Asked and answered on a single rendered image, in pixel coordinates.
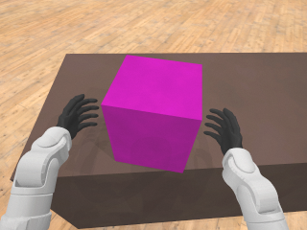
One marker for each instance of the left robot forearm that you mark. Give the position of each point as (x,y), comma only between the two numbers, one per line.
(35,182)

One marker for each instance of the carton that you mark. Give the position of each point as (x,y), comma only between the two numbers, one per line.
(153,112)

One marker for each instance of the left robot hand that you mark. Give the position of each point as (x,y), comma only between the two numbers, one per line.
(71,116)

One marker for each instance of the right robot forearm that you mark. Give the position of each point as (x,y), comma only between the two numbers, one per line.
(257,197)

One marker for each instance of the right robot hand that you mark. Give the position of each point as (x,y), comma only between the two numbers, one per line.
(229,130)

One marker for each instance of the pedestal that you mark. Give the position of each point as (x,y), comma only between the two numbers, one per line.
(266,92)

